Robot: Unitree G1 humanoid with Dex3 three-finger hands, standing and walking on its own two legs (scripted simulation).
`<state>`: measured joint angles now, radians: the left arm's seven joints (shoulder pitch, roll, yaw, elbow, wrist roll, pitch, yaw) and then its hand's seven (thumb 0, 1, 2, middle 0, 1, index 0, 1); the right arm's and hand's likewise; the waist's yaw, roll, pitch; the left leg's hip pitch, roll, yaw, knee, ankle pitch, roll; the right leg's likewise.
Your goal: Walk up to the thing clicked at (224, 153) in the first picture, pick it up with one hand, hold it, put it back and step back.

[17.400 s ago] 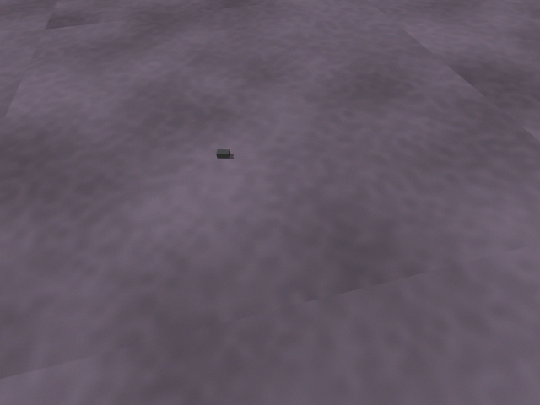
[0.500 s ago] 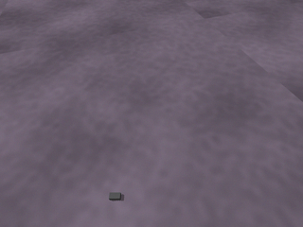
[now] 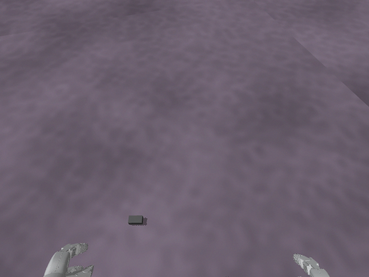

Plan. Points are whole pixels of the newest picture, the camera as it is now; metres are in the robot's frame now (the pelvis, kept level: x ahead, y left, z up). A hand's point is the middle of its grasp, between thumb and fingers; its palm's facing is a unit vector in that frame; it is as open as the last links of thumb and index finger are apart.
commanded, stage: rise first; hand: left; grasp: from above
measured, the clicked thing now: (135, 219) +0.45 +0.26 -0.75
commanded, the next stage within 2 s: none
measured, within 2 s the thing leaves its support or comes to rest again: neither
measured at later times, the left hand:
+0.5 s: hand out of the picture +0.14 +0.27 -0.20, palm faces -0.16 -0.87 -0.46, open 12.4 cm
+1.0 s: hand out of the picture +0.17 +0.29 -0.31, palm faces -0.39 -0.68 -0.62, open 12.8 cm
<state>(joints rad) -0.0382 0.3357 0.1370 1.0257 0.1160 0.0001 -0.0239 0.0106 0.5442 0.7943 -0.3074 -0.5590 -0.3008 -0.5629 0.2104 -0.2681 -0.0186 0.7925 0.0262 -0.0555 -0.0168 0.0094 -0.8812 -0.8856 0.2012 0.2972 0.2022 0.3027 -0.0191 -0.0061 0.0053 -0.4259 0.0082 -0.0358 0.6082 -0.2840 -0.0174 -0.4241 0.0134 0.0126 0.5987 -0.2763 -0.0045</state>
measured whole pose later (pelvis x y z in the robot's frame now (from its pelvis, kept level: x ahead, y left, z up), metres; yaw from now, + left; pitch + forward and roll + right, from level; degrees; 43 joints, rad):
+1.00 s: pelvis -0.02 +0.01 -0.17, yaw +0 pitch +28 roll -3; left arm 0.10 0.42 0.11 0.53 0.49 0.06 0.03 0.00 -0.33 0.75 -0.39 -0.77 -0.38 -0.78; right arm 0.13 -0.28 -0.02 0.54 0.00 -0.20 0.03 0.01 -0.98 -0.91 0.20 0.30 0.20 0.30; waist -0.03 0.00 -0.19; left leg -1.39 -0.02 -0.06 1.55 -0.65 0.00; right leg -1.36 0.01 -0.01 1.51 -0.64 0.02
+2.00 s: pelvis -0.08 +0.02 -0.42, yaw -6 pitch +34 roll -8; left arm -0.81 0.80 0.16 1.38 1.34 -0.40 0.39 0.00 -0.05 0.64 -0.51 -0.50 -0.49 -0.51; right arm 0.10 -0.27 0.01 0.76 -0.14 0.00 0.14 0.01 -0.90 -0.89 0.20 0.30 0.20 0.30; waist -0.17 -0.03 -0.09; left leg -2.27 -0.04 -0.13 2.38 -0.70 0.00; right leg -2.21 0.03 -0.07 2.29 -0.67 0.04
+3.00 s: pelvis -0.07 +0.02 -0.44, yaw -9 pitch +33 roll -10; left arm -0.92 0.89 0.17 1.50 1.35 -0.35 0.44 0.00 -0.20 0.75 -0.38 -0.70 -0.37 -0.70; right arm 0.09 -0.28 0.11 0.75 -0.20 -0.02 0.16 0.00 -0.91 -0.89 0.20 0.30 0.20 0.30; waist -0.23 -0.05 -0.01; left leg -2.34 -0.03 -0.16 2.48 -0.73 -0.01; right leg -2.27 0.05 -0.10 2.35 -0.68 0.05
